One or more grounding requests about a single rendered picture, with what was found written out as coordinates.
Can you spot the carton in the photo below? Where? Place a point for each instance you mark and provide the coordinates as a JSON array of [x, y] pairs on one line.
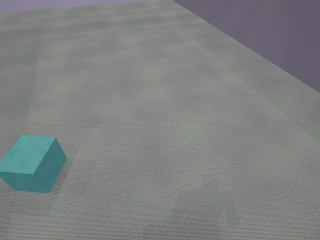
[[33, 164]]

